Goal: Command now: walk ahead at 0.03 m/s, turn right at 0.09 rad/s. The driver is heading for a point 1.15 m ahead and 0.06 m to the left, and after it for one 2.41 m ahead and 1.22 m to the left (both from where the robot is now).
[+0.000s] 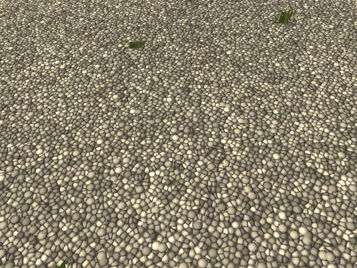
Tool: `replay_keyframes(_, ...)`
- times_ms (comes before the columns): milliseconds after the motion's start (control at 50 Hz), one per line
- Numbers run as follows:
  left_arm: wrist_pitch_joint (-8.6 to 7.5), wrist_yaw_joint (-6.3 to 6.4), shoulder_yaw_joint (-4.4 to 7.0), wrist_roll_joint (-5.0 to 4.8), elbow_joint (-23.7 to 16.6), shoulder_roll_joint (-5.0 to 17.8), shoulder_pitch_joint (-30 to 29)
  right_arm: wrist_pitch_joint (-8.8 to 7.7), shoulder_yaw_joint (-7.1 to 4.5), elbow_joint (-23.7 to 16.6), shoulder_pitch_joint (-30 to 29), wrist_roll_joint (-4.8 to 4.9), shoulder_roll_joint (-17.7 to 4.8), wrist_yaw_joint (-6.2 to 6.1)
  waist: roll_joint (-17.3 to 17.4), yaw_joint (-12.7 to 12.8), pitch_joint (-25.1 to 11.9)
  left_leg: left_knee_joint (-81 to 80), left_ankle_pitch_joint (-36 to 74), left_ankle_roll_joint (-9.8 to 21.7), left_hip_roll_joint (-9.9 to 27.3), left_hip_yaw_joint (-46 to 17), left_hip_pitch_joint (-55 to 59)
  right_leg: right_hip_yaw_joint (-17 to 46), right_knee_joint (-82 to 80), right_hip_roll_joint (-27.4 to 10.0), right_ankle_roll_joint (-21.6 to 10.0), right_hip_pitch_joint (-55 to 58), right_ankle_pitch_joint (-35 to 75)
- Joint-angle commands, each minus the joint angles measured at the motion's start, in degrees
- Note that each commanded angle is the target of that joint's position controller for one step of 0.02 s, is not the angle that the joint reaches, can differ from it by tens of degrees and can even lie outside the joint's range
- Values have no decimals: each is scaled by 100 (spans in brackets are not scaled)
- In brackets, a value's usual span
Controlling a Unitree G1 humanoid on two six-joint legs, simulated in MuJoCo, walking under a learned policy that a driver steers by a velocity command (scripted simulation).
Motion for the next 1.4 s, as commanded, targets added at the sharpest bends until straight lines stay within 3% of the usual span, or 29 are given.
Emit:
replay_keyframes(20, -81, 8, 201, -51, -178, 690, -52, -60, -41, -212, 149, -87, -415, 9, -695, -47, -799, -1165, 1648, 128, 129, -167, 835, 1053, -536, -987, -558, 463, 1420)
replay_keyframes(60, -109, -13, 230, 26, -85, 713, 240, -33, -154, -145, -34, -53, -897, -3, 229, 293, -490, -968, 1254, 488, 302, -250, 483, 558, -559, -457, -168, 303, 269)
replay_keyframes(100, -73, 43, 272, 27, -18, 824, -91, -72, -45, -122, -86, -94, -476, 12, 44, 67, -283, -1214, 528, 484, 218, -264, 100, 458, -391, -406, -50, 460, 143)
replay_keyframes(340, -29, 205, 344, -21, 700, 678, 230, -186, 58, 311, 47, -58, -392, -126, -184, 37, -191, -1255, 577, 451, 110, -178, 156, 396, -415, -376, 27, 588, 738)
replay_keyframes(380, -21, 219, 424, -112, 903, 820, 550, -141, -38, 450, 358, 48, -645, -152, -1, 18, -181, -1388, -1783, 695, 84, -303, 106, 79, -188, -59, -45, 211, -1934)
replay_keyframes(400, -72, 205, 455, -142, 851, 897, 419, -148, -84, 442, 488, 90, -772, -166, 106, -68, 201, -1655, -2828, 921, 371, -765, 50, 104, -32, -82, -97, -470, -2637)
replay_keyframes(440, -329, 109, 375, -273, 594, 555, -94, -287, -225, 471, 655, 192, -1123, -192, 947, -142, 668, -2806, -3374, 1556, 1661, -2446, 366, -350, 1024, -166, -29, -1347, -1129)
replay_keyframes(480, -507, 37, 430, -274, 582, 716, -198, -433, -240, 403, 610, 151, -959, -208, 758, -131, 619, -3057, -2386, 1716, 2042, -2775, 618, 1, 1852, -618, -136, -1761, -1074)
replay_keyframes(540, -646, -45, 365, -277, 781, 501, 251, -485, -238, 184, 146, 306, -876, -113, 645, 196, 298, -2857, -1279, 1285, 1330, -1415, 334, -343, 620, -596, -222, -595, -917)
replay_keyframes(600, -657, -26, 483, -224, 1409, 606, 1496, -436, -211, 93, 85, 230, -749, -68, 170, 717, -54, -1640, -1073, 1158, 688, -514, -785, -1117, -129, 52, 0, 1625, -18)
replay_keyframes(620, -652, 10, 573, -272, 1620, 790, 2293, -485, -100, -32, -123, 144, -415, -30, -326, 1096, -231, -295, -400, 973, 428, -187, -1543, -404, -415, -371, -186, 2599, -373)
replay_keyframes(640, -665, 34, 622, -202, 1664, 1236, 3026, -564, 85, -301, -358, -20, 228, 17, -1781, 1276, -491, 2332, -796, 690, -4, 144, -2691, 1763, -1002, -1708, -642, 3195, -1502)
replay_keyframes(660, -786, -80, 577, -121, 1460, 1270, 2806, -718, 79, -584, -235, 339, 184, 22, -1828, 977, -546, 3464, -824, 811, -440, -540, -4008, 4310, -1944, -2532, -1512, 3308, -3313)
replay_keyframes(680, -855, -107, 508, -134, 1374, 1109, 2316, -811, 28, -659, -512, 473, -167, 40, -916, 804, 41, 4039, -341, 968, 78, -791, -4947, 4082, -2024, -2689, -1516, 3180, -3606)
replay_keyframes(720, -853, -144, 345, -93, 1259, 826, 1902, -854, 35, -618, -389, 239, -191, 95, -443, 489, 46, 3894, 498, 991, 486, -643, -4654, 2784, -1897, -2222, -1145, 2645, -2423)
replay_keyframes(840, -788, 28, 183, -108, 1422, 602, 2035, -629, 17, -850, -890, 138, -76, 190, -476, 336, 713, 2198, 2015, 439, 484, -97, -3809, 765, -2692, -1457, -908, 1233, -265)
replay_keyframes(980, -698, 166, 177, -210, 1637, 760, 2630, -779, 56, -1376, -2112, 266, 78, 469, -578, 479, 978, -266, 2755, 702, 11, 374, -2577, -297, -3006, -1553, -724, 2028, 1549)
replay_keyframes(1040, -577, 164, 277, -35, 1698, 1090, 2642, -722, -102, -1475, -1736, 286, -279, 451, -1257, 4, 312, -221, 1776, 983, -543, 706, -1602, -384, -1741, -1793, -607, 2906, 5644)
replay_keyframes(1080, -412, 191, 331, 113, 1685, 1253, 2322, -568, -380, -894, 520, 360, -790, 287, -1564, -1226, -906, -62, 1372, 1294, -689, 715, 969, -571, 876, -1727, -405, 2302, 7199)
replay_keyframes(1100, -439, 204, 224, 162, 1457, 886, 2313, -476, -473, -513, 1804, 296, -1180, 161, -861, -1495, -1845, 485, 175, 1447, 450, -890, 3431, -319, 2939, -1437, -375, 274, 4982)
replay_keyframes(1120, -677, 64, -27, -90, 1401, -197, 3076, -574, -523, -388, 1931, 200, -1405, 230, 1678, -643, -3025, -1123, -3047, 2483, 1837, -4509, 5008, 337, 5217, -18, -79, -1747, -689)
replay_keyframes(1140, -918, 4, 175, -365, 1365, 607, 2500, -580, -390, -233, 1857, 121, -754, 205, 1306, -905, -2718, -2124, -3546, 2163, 1636, -5274, 4678, 1056, 5621, -221, -408, -2322, -948)
replay_keyframes(1160, -976, 3, 253, -605, 1011, 860, 1564, -632, -313, -192, 1582, 15, -466, 192, 919, -823, -1522, -2054, -2486, 1912, 1527, -4095, 3767, 768, 5793, -464, -482, -2705, -854)
replay_keyframes(1180, -1007, 31, 187, -517, 833, 685, 1120, -714, -306, -126, 1217, -33, -445, 226, -113, -556, -875, -2191, -1290, 1823, 1339, -3297, 2588, 683, 5432, -703, -502, -2537, -619)
replay_keyframes(1200, -970, 56, 219, -382, 799, 608, 1005, -789, -256, -110, 822, -94, -261, 251, -311, -203, -595, -2211, -657, 1762, 1112, -2622, 1674, 664, 4973, -973, -505, -2218, -349)
replay_keyframes(1220, -865, 26, 205, -341, 821, 468, 1255, -815, -192, -84, 578, -170, -45, 269, -119, 142, -430, -2274, -553, 1761, 919, -2227, 962, 714, 4803, -1150, -491, -1850, -188)
replay_keyframes(1260, -657, 26, 167, -294, 828, 244, 1404, -805, -145, 15, 415, -19, 39, 274, 155, 439, -60, -2661, -636, 1851, 842, -1816, 140, 583, 4468, -1302, -354, -1778, -304)
replay_keyframes(1320, -555, 110, 136, -174, 519, 402, 594, -863, -184, 121, 650, 57, -241, 181, 26, 353, 669, -3125, -181, 1864, 802, -1349, -321, 413, 3583, -1465, -22, -2521, 462)
replay_keyframes(1400, -738, -42, 100, -104, 191, 418, -615, -881, -129, 243, 1442, 108, -218, 39, -403, -152, 715, -3274, 1292, 1549, 319, -241, -9, -258, 1558, -1081, 70, -2177, 2412)
Next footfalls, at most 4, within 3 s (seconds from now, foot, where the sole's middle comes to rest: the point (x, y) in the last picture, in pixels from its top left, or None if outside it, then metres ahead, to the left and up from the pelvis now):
0.02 left None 0.04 0.15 -0.77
1.08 left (165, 244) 0.60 0.10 -0.77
1.58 right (216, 145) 1.07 -0.13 -0.77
2.04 left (178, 99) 1.40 0.04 -0.77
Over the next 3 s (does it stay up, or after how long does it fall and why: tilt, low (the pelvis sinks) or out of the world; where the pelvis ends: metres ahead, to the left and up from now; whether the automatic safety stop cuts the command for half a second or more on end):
stays up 1.38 -0.07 0.00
